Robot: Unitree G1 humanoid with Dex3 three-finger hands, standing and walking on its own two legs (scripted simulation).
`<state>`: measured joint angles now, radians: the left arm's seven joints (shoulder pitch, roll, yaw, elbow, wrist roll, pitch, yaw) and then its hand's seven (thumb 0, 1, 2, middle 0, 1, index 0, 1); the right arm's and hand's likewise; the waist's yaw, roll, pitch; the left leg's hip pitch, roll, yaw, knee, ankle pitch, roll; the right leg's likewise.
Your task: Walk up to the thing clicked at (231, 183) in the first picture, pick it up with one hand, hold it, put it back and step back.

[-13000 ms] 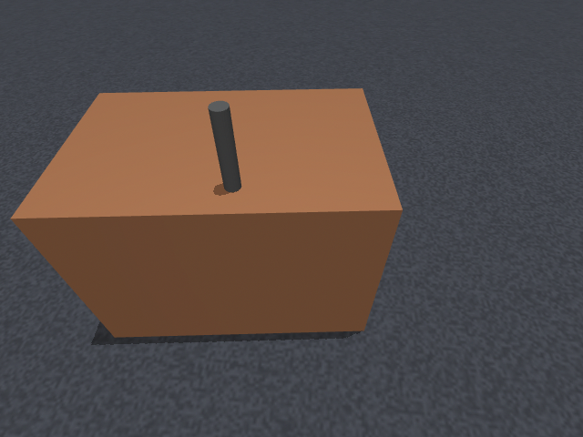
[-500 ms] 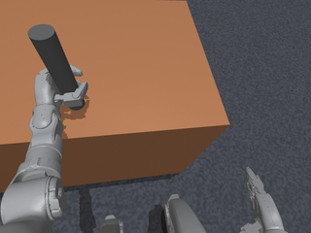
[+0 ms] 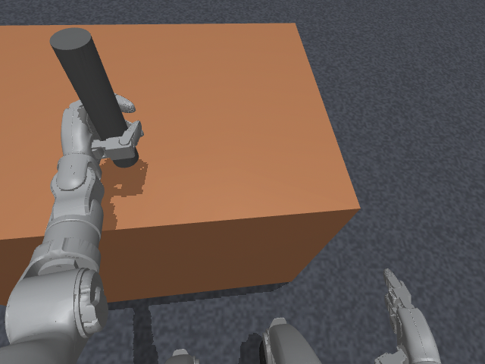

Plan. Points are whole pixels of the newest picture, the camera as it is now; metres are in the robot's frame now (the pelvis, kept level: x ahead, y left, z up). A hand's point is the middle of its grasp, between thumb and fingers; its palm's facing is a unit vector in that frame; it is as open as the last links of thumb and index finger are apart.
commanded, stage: settle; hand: left
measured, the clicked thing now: (104, 111) +0.50 +0.16 +0.12
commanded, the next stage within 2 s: lift in 0.36 s
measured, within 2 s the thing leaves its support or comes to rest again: neither
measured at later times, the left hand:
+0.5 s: hand (117, 115) +0.50 +0.15 +0.10, palm faces +0.01 -1.00 +0.01, open 5.9 cm
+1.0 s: hand (101, 110) +0.46 +0.15 +0.16, palm faces +0.00 -1.00 +0.00, open 5.8 cm
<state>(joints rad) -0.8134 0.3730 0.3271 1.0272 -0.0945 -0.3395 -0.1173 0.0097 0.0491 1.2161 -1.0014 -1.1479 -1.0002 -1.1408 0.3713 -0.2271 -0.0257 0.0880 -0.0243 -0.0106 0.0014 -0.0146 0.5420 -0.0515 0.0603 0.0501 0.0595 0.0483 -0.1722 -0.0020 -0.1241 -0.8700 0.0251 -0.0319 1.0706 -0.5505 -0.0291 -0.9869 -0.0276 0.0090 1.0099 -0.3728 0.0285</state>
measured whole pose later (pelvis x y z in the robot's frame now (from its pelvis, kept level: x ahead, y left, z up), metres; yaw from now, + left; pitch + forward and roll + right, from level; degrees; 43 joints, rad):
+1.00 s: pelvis +0.02 +0.00 +0.03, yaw +0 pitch +12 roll +0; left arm -0.60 0.28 0.24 0.67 -0.16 -0.13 -0.13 0.01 0.07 1.19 -0.99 -1.16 -0.99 -1.15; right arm 0.36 -0.23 -0.07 0.26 0.03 -0.01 -0.03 -0.01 0.55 -0.05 0.06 0.05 0.06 0.05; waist -0.07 0.03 -0.13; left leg -0.57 0.03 -0.02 0.85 -0.49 -0.03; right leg -0.70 -0.03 0.01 0.83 -0.34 0.03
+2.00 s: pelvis +0.02 +0.00 +0.06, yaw +1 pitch +2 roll +0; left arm -0.24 0.24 0.20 0.00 -0.21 0.29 -0.12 0.01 0.07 1.19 -0.99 -1.15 -0.99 -1.15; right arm 0.26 -0.22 -0.09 0.62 0.04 -0.19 -0.06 -0.02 0.54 -0.05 0.06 0.05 0.06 0.05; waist 0.00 0.05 -0.08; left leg -0.27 0.02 -0.03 0.63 -0.39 -0.03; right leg -0.39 -0.04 -0.01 0.63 -0.27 0.03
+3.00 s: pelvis +0.02 -0.01 +0.07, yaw +2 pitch +1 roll +0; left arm -0.23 0.24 0.23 -0.09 -0.23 0.38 -0.15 0.01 0.07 1.19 -0.99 -1.15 -0.99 -1.15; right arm 0.24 -0.23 -0.10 0.67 0.04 -0.24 -0.04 -0.02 0.53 -0.05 0.06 0.05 0.06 0.05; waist 0.00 0.05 -0.07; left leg -0.22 0.02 -0.04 0.57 -0.36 -0.03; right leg -0.34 -0.04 -0.02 0.57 -0.24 0.02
